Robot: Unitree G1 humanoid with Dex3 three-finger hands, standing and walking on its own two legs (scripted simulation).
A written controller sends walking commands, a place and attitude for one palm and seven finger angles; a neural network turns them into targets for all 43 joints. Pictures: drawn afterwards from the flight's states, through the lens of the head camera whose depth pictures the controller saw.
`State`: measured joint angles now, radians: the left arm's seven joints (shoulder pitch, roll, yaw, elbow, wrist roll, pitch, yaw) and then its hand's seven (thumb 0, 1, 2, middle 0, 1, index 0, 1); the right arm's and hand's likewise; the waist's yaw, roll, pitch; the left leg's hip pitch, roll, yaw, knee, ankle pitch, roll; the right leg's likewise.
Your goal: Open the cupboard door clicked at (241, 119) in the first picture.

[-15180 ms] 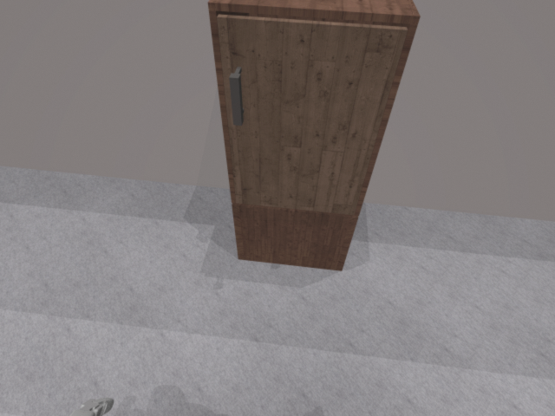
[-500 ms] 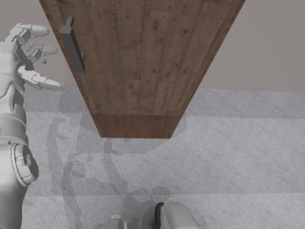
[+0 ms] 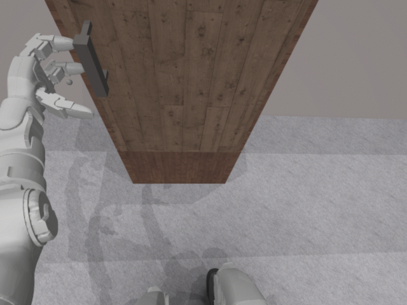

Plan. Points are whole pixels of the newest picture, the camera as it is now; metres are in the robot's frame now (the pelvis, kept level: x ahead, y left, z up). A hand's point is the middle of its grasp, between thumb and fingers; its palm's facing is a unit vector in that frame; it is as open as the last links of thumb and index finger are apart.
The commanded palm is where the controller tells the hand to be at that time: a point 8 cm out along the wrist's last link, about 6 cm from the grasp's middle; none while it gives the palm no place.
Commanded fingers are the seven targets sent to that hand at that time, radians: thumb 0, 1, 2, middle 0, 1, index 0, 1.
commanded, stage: slide the fingers in behind the handle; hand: left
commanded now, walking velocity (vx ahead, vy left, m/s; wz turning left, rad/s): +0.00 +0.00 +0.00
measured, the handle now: (95, 61) +0.56 +0.16 +0.10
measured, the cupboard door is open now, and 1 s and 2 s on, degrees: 0 0 1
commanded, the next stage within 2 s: close the thumb around the handle in 1.16 s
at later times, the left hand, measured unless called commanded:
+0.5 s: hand (96, 84) +0.51 +0.15 +0.09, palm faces -0.11 -0.99 -0.02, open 13.9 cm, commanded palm +0.48 +0.20 +0.09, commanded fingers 0.00 -0.50 0.30 -0.30 -1.20 -0.30 -1.20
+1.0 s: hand (106, 84) +0.50 +0.14 +0.09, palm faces -0.06 -1.00 -0.02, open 13.9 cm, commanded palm +0.48 +0.19 +0.09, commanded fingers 0.00 -0.50 0.30 -0.30 -1.20 -0.30 -1.20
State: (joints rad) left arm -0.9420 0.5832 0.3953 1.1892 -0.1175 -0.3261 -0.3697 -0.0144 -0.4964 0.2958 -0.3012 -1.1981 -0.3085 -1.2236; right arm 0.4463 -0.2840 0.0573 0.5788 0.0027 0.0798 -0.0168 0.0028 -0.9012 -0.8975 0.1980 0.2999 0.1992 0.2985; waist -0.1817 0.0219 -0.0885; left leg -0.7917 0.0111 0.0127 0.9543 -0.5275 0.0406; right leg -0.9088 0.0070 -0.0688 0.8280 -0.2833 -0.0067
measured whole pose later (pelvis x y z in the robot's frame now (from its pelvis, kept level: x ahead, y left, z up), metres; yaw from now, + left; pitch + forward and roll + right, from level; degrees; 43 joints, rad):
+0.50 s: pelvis +0.01 +0.00 +0.00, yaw +1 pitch +20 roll -2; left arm -0.92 0.44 0.29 1.15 -0.12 -0.36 -0.29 -0.01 -0.50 0.30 -0.30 -1.20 -0.30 -1.22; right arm 0.41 -0.27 0.04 0.60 0.00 0.07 0.00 0.00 -0.90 -0.90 0.20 0.30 0.20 0.30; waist -0.15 0.03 -0.10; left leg -0.76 0.00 0.00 0.94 -0.53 0.03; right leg -0.88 0.00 -0.08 0.84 -0.30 -0.01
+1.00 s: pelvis -0.01 -0.01 +0.00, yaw +0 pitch +20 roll -1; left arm -0.93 0.45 0.34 1.18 -0.10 -0.38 -0.24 -0.01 -0.50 0.30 -0.30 -1.20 -0.30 -1.21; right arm 0.43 -0.29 0.04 0.59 0.00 0.05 0.00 0.00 -0.90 -0.90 0.20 0.30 0.20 0.30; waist -0.18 0.03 -0.09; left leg -0.76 0.01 0.02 0.93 -0.51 0.03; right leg -0.90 0.00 -0.06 0.84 -0.28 -0.02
